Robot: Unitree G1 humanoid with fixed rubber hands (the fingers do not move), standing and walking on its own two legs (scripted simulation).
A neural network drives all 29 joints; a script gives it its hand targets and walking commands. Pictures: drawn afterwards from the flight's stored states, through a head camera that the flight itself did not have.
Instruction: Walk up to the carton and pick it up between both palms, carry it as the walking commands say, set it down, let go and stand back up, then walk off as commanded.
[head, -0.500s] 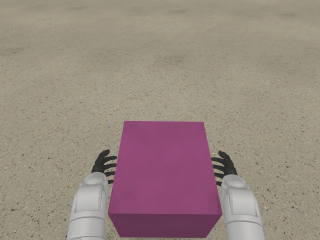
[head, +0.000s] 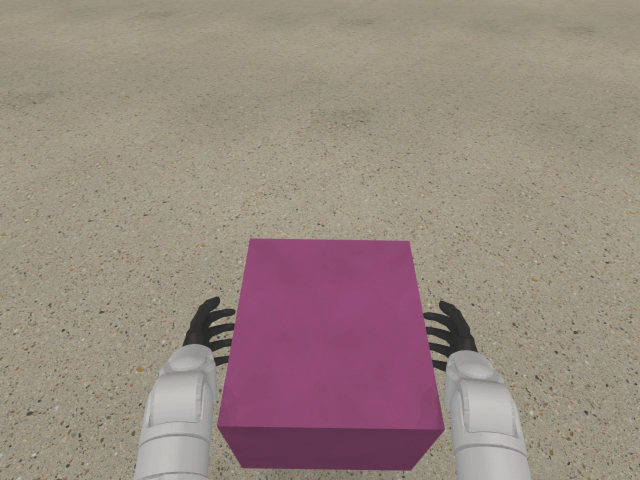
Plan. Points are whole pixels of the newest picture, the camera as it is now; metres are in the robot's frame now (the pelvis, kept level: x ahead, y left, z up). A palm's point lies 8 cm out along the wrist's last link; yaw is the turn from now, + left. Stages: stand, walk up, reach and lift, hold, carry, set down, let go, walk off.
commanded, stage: carry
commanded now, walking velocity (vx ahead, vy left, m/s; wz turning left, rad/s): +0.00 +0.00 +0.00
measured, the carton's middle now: (328, 351) +0.34 -0.01 -0.06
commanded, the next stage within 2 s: hold in 0.04 s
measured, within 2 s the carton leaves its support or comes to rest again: neither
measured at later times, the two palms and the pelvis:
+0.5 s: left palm (190, 344) +0.29 +0.17 +0.05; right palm (456, 340) +0.29 -0.16 +0.05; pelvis +0.01 +0.00 +0.01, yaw +4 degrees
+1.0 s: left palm (209, 352) +0.30 +0.16 +0.00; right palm (456, 367) +0.28 -0.17 +0.00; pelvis +0.01 +0.01 +0.00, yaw +3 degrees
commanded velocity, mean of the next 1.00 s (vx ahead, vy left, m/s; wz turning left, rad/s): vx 0.00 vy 0.00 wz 0.00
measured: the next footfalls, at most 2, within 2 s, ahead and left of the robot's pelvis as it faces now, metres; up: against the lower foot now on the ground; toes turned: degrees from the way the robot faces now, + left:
none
